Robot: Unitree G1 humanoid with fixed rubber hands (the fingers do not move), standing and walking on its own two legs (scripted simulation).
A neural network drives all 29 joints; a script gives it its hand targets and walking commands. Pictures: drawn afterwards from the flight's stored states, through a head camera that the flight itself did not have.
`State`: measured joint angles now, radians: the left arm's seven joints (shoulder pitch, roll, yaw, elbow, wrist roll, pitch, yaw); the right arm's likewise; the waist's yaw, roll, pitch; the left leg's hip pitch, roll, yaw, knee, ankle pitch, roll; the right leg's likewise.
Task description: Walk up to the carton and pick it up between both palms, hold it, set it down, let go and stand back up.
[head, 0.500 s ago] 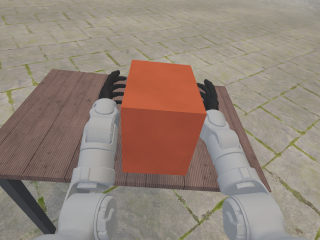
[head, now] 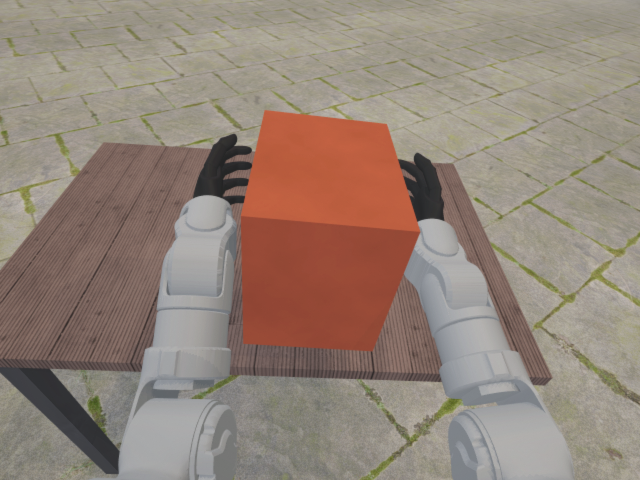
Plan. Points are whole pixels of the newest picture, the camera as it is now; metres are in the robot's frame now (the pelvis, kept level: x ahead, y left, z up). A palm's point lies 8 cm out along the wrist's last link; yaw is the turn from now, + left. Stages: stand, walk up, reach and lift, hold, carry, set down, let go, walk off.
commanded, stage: reach and lift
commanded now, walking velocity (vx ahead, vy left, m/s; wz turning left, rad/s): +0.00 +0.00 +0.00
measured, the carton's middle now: (318, 229) +0.39 -0.02 +0.15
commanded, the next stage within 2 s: hold in 0.28 s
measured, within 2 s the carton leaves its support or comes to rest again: neither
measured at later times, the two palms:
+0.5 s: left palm (208, 192) +0.39 +0.11 +0.21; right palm (423, 211) +0.37 -0.15 +0.19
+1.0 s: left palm (186, 191) +0.36 +0.12 +0.23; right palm (418, 200) +0.36 -0.13 +0.21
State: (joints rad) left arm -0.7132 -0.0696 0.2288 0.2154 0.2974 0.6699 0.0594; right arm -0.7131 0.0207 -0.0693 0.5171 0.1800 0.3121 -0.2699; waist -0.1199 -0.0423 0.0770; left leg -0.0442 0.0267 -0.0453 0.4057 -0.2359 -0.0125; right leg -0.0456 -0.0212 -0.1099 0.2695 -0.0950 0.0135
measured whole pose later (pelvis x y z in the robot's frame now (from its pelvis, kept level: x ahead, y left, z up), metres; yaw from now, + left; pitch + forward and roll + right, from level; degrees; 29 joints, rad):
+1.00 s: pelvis -0.01 -0.01 +0.00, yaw +0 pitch -10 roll -1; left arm -0.76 -0.07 0.30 0.18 0.34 0.81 0.01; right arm -0.81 0.02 -0.06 0.55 0.23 0.43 -0.30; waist -0.08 -0.03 0.05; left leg 0.00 0.03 -0.06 0.40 -0.22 -0.02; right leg -0.02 -0.01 -0.09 0.29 -0.10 0.00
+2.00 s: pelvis +0.00 +0.00 +0.00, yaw +0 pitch -10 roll -2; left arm -0.75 -0.07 0.29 0.13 0.36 0.82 -0.01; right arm -0.78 0.01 -0.04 0.49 0.26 0.44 -0.31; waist -0.09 -0.03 0.07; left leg 0.01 0.02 -0.06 0.41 -0.24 -0.02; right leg 0.01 0.00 -0.07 0.29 -0.11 0.01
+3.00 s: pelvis +0.00 +0.00 +0.00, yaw +0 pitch -11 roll -2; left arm -0.72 -0.08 0.29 0.10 0.37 0.82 -0.02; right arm -0.75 0.02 -0.02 0.49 0.25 0.42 -0.31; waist -0.08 -0.03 0.08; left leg 0.02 0.02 -0.06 0.41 -0.24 -0.02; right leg 0.02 0.00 -0.06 0.29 -0.11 0.01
